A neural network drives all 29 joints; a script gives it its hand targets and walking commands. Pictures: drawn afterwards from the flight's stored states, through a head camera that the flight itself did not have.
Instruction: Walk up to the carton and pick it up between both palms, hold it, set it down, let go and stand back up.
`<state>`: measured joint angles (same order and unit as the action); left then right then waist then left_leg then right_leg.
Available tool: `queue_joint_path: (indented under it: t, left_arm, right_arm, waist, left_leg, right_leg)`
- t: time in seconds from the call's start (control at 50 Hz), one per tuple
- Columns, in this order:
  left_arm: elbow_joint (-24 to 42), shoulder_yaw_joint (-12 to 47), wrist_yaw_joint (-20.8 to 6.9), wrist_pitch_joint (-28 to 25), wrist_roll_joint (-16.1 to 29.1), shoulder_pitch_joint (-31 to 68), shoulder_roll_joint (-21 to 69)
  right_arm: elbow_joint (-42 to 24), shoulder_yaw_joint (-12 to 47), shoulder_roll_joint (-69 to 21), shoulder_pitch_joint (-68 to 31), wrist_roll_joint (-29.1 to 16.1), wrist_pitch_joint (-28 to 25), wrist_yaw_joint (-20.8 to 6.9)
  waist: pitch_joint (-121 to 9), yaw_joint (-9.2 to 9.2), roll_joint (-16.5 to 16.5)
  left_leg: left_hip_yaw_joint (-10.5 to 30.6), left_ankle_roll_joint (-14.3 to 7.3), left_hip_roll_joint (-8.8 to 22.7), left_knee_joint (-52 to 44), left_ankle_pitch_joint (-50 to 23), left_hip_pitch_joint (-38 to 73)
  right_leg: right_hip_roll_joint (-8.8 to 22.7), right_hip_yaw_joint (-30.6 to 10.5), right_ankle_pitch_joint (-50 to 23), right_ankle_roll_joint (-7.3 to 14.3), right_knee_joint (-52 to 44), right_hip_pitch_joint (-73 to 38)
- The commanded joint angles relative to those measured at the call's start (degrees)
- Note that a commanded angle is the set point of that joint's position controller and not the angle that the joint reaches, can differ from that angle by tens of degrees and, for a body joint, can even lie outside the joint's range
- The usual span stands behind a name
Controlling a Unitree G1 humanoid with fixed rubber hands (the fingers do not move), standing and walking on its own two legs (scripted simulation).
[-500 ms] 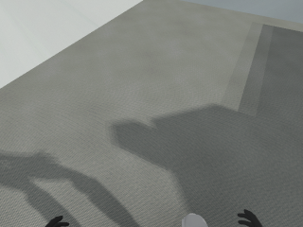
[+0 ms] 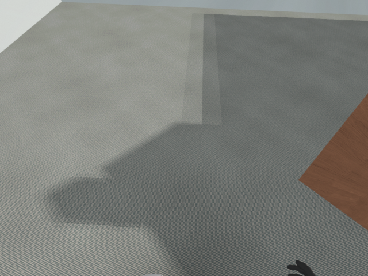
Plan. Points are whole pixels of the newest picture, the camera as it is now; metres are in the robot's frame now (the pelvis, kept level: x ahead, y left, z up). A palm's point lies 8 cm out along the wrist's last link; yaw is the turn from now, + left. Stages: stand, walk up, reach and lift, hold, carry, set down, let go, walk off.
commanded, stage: walk up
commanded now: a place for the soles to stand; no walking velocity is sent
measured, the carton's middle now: out of the picture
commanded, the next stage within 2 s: none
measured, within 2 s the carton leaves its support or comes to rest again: neither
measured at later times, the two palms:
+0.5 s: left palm (193, 180) +0.39 +0.01 -0.11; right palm out of the picture +0.04 -0.39 -0.15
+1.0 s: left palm (235, 154) +0.52 -0.14 -0.14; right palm out of the picture +0.19 -0.51 -0.10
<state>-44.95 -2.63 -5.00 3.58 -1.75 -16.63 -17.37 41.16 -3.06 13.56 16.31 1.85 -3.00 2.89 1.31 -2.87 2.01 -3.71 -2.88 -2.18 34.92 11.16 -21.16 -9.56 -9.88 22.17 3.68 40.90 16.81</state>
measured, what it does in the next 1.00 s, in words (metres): walks ahead, turning right: right foot, then left foot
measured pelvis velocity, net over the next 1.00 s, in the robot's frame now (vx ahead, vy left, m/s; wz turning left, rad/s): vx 0.30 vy -0.27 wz -0.83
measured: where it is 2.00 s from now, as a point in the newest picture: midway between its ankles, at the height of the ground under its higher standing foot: (301, 246)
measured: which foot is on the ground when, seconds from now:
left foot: down 0.00-0.50, up 0.52-0.86, down 0.88-1.00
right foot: up 0.00-0.42, down 0.44-0.88, up 0.90-1.00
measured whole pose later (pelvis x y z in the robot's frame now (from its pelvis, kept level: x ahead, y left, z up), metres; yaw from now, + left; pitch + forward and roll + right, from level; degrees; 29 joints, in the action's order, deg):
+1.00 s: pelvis +0.30 -0.27 -0.01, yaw -48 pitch -4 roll +1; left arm -42.9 -2.2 -3.0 1.5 -4.3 -20.6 -14.3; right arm 37.7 -2.1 11.2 19.1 1.7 -3.2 3.5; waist 1.4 -1.8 3.7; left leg -10.3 -1.5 5.3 45.1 19.5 -21.8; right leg -4.2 -1.3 34.2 -1.5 67.2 23.3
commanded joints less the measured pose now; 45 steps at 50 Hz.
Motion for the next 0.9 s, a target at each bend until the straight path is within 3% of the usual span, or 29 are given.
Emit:
queue_joint_path:
  t: [0.0, 0.04, 0.06, 0.1, 0.12, 0.14, 0.18, 0.24, 0.28, 0.34, 0.36, 0.38, 0.4, 0.42, 0.44, 0.46, 0.48, 0.5, 0.54, 0.58, 0.68, 0.74, 0.76, 0.78, 0.8, 0.82, 0.84, 0.86, 0.88]
  left_arm:
    - [3.77, -1.96, -0.32, 0.21, -3.15, -2.33, -8.65]
    - [4.1, -2.38, -1.25, -0.08, -4.06, 5.12, -9.86]
    - [3.92, -2.17, -1.74, -0.21, -3.31, 6.36, -8.85]
    - [3.02, -1.45, -2.34, -0.45, -2.13, 4.65, -5.31]
    - [2.75, -1.01, -2.53, -0.56, -1.82, 4.58, -3.8]
    - [4.15, 0.22, -2.53, -0.82, -1.27, 5.55, -3.43]
    - [5.43, 0.93, -2.73, -1.12, -0.77, 10.16, -2.08]
    - [5.28, 1.71, -2.91, -1.76, -0.41, 12.58, -1.1]
    - [5.07, 1.12, -2.7, -2.47, -0.83, 13.61, -1.95]
    - [3.53, 0.61, -1.76, -3.25, -1.47, 12.41, -3.31]
    - [2.77, 0.2, -1.23, -3.5, -1.61, 10.57, -4.02]
    - [1.19, -0.51, -0.45, -3.96, -1.71, 6.16, -4.71]
    - [-1.53, -1.98, 0.79, -4.58, -1.72, -1.25, -6.91]
    - [-3.05, -3.77, 2.02, -4.72, -1.21, -8.77, -10.96]
    - [-2.26, -4.77, 3.0, -4.09, -0.25, -10.08, -14.3]
    - [-0.84, -5.71, 3.49, -3.52, 2.45, -11.15, -17.27]
    - [-0.2, -5.66, 4.1, -3.23, 3.61, -10.0, -16.38]
    - [0.6, -4.64, 4.68, -3.1, 3.48, -7.54, -14.06]
    - [2.38, -3.11, 5.95, -3.45, 1.69, -5.36, -9.6]
    - [2.77, -2.36, 5.35, -4.43, 0.97, -3.15, -6.98]
    - [5.5, -1.71, 3.71, -6.17, -0.02, -0.95, -3.91]
    - [5.93, -2.0, 2.79, -5.78, -0.74, 0.46, -5.33]
    - [6.07, -1.91, 2.6, -5.5, -0.94, 0.83, -5.39]
    - [6.18, -1.54, 2.41, -5.26, -1.16, 0.32, -4.49]
    - [6.29, -0.9, 2.22, -5.03, -1.46, -1.09, -2.8]
    - [6.6, -0.25, 2.11, -4.72, -1.48, -3.18, -0.95]
    - [7.23, 0.28, 2.12, -4.21, -1.38, -6.48, 0.84]
    - [6.61, -0.68, 2.36, -3.19, -1.88, -10.17, -1.86]
    - [6.58, -1.44, 2.2, -2.25, -1.92, -10.8, -4.63]
  right_arm:
    - [-2.84, -3.1, 9.34, 0.89, 0.57, -0.49, 3.34]
    - [-1.26, -2.37, 6.84, 3.87, 0.12, -2.14, 2.28]
    - [-1.0, -1.79, 6.35, 4.33, -0.11, -2.9, 1.94]
    - [-1.02, -1.54, 6.1, 2.22, -0.18, -3.79, 1.69]
    - [-0.98, -1.9, 6.27, 1.68, 0.05, -3.92, 1.63]
    - [-2.47, -2.8, 7.54, 1.59, 0.04, -4.03, 1.48]
    - [-2.09, -3.4, 9.19, 3.86, 0.46, -4.22, 0.93]
    - [-1.98, -3.73, 10.89, 3.6, 1.37, -4.11, 0.61]
    - [-1.98, -3.6, 11.34, 3.66, 2.28, -3.69, 0.41]
    - [-1.73, -3.63, 12.67, 4.62, 2.72, -2.17, 0.47]
    - [-1.61, -3.62, 12.93, 4.79, 2.93, -1.39, 0.45]
    - [-1.57, -3.39, 12.88, 4.57, 2.98, -0.56, 0.17]
    - [-1.46, -2.3, 10.59, 6.17, 2.83, 0.16, -0.56]
    - [-2.43, -1.35, 7.8, 9.13, 2.45, 0.61, -1.73]
    - [-4.35, -1.07, 5.04, 9.94, 1.94, 1.19, -3.02]
    - [-7.31, -0.98, 5.34, 10.11, 0.07, 1.47, -3.67]
    - [-9.03, -1.2, 7.05, 6.54, -0.68, 1.26, -3.99]
    - [-10.01, -1.13, 7.52, 3.65, -0.92, 0.69, -4.27]
    - [-9.28, 0.12, 4.86, 2.44, -0.47, -0.58, -4.38]
    - [-9.12, 0.36, 3.97, 4.21, 0.31, -1.22, -3.69]
    - [-8.51, 0.19, 2.96, 4.67, 0.25, -0.61, -3.1]
    - [-8.75, 0.06, 1.94, 3.8, -0.17, -1.1, -2.74]
    - [-7.87, -0.27, 1.91, 5.85, -0.08, -1.27, -2.45]
    - [-7.15, -0.95, 2.48, 8.47, 0.35, -1.39, -1.97]
    - [-6.78, -1.69, 3.85, 10.78, 0.96, -1.38, -1.38]
    - [-6.95, -2.49, 5.79, 12.82, 1.53, -1.26, -0.75]
    - [-7.87, -3.21, 9.69, 14.58, 1.66, -1.12, -0.09]
    - [-8.99, -2.81, 11.25, 10.26, 0.42, -0.59, 0.88]
    - [-7.83, -3.19, 11.45, 6.56, -0.58, -0.06, 1.69]
  waist:
    - [5.86, 0.91, -11.14]
    - [10.85, 4.16, -7.78]
    - [11.65, 4.28, -7.08]
    - [9.93, 2.31, -8.26]
    - [8.33, 1.77, -9.17]
    - [7.76, 2.72, -9.17]
    - [8.42, 3.9, -10.22]
    - [7.84, 3.61, -10.86]
    - [6.55, 3.34, -10.42]
    - [4.57, 2.46, -9.13]
    - [3.57, 1.51, -7.71]
    - [1.28, -0.93, -3.63]
    - [-3.41, -4.08, 3.6]
    - [-10.38, -6.63, 9.98]
    - [-9.88, -5.78, 18.47]
    - [-14.8, -6.69, 18.41]
    - [-14.22, -6.94, 13.26]
    - [-11.76, -5.93, 9.61]
    - [-6.51, -3.4, 6.87]
    - [-2.55, -0.57, 6.8]
    - [1.75, 2.59, 1.26]
    - [1.72, 3.51, 2.01]
    - [0.55, 4.81, 0.77]
    - [-1.27, 5.8, -1.22]
    - [-3.02, 6.43, -3.15]
    - [-4.06, 6.9, -7.89]
    - [-5.19, 6.43, -16.01]
    - [-0.17, 2.91, -10.79]
    - [4.92, 1.31, -12.47]
  left_leg:
    - [37.07, -10.57, 34.48, -27.11, 37.75, 12.53]
    - [29.14, -10.04, 29.62, -27.04, 31.78, 7.56]
    - [22.7, -8.67, 27.88, -26.42, 28.22, 7.92]
    - [10.54, -6.25, 25.14, -25.09, 20.8, 10.99]
    - [6.19, -5.75, 23.87, -24.41, 17.47, 12.33]
    - [3.08, -6.48, 22.18, -23.56, 14.09, 13.41]
    - [-0.8, -7.55, 22.54, -24.13, 11.49, 12.8]
    - [-8.79, -7.28, 23.54, -23.66, 4.01, 13.64]
    - [-14.02, -6.65, 23.44, -21.94, -4.3, 13.27]
    - [-16.04, -6.14, 24.38, -17.3, -7.31, 15.61]
    - [-16.32, -5.92, 24.47, -13.74, -8.54, 16.66]
    - [-17.91, -4.96, 22.92, -5.44, -12.07, 16.53]
    - [-19.47, -3.4, 19.19, 8.97, -15.39, 13.97]
    - [-18.51, -1.31, 14.76, 25.11, -6.93, 6.74]
    - [-14.99, 0.96, 7.94, 37.29, 22.68, -8.77]
    - [-5.11, 2.59, 3.92, 41.5, 27.72, -17.13]
    - [0.04, 2.57, 5.77, 44.09, 24.34, -16.58]
    - [1.98, 1.77, 7.4, 43.88, 21.69, -16.96]
    - [4.13, 1.19, 10.1, 39.8, 17.91, -14.67]
    - [5.24, 1.69, 10.04, 34.73, 17.8, -10.69]
    - [2.42, 2.59, 7.6, 20.79, 13.21, -4.2]
    - [-0.28, 1.86, 5.67, 6.28, -0.63, 6.14]
    - [-1.3, 1.35, 4.59, 1.73, -6.72, 12.22]
    - [-1.83, 1.09, 3.41, 0.22, -9.33, 18.98]
    - [-0.65, 0.78, 3.52, 0.56, -6.36, 24.63]
    - [7.0, -0.5, 9.54, -3.35, 5.49, 27.86]
    - [29.47, -3.96, 25.19, -14.79, 30.11, 24.92]
    - [42.99, -6.29, 33.64, -24.47, 50.35, 15.57]
    - [46.84, -10.07, 35.23, -28.04, 56.59, 11.52]
  right_leg:
    - [12.46, 3.18, 6.65, -8.55, 27.27, 29.15]
    - [15.1, 2.25, 1.29, -9.74, 27.6, 29.46]
    - [15.8, 1.8, -2.02, -9.93, 26.87, 29.61]
    - [15.35, 3.25, -7.39, -9.56, 25.98, 28.45]
    - [15.11, 4.96, -9.27, -9.41, 25.05, 27.72]
    - [15.85, 6.4, -9.53, -9.27, 22.47, 27.91]
    - [17.45, 8.05, -11.03, -9.02, 17.97, 26.78]
    - [19.56, 10.15, -15.19, -7.6, 8.51, 20.59]
    - [18.1, 12.94, -16.89, -6.06, 3.99, 14.19]
    - [15.69, 16.49, -14.51, -3.64, 0.79, 8.06]
    - [14.37, 17.43, -12.69, -2.63, -0.81, 5.56]
    - [12.66, 17.7, -13.58, -1.35, -5.08, -0.07]
    - [9.43, 17.0, -12.43, 0.42, -7.81, -9.8]
    - [10.74, 8.62, -11.99, 3.2, -6.25, -21.7]
    - [19.87, -10.07, -19.68, 7.04, -7.23, -30.11]
    - [27.23, -30.49, -15.53, 13.54, -15.56, -34.89]
    - [28.93, -32.55, -9.85, 14.93, -21.16, -31.48]
    - [26.83, -26.44, -13.94, 13.45, -21.32, -28.45]
    - [23.84, -15.67, -31.55, 10.63, -17.49, -19.32]
    - [22.55, -13.06, -35.74, 10.59, -17.36, -10.87]
    - [19.82, -7.89, -29.71, 10.97, -19.08, 2.3]
    - [16.07, -5.51, -18.97, 8.11, -15.93, 9.9]
    - [14.93, -5.1, -13.66, 6.55, -12.64, 12.56]
    - [13.4, -4.74, -7.27, 4.75, -8.48, 15.78]
    - [11.11, -3.9, 0.58, 2.74, -4.57, 19.06]
    - [7.75, -1.28, 9.97, 0.51, 2.6, 23.3]
    - [2.83, 3.16, 16.07, -2.7, 19.07, 25.35]
    - [4.8, 4.75, 15.61, -4.91, 28.12, 25.1]
    - [7.64, 6.08, 14.56, -6.04, 32.38, 28.03]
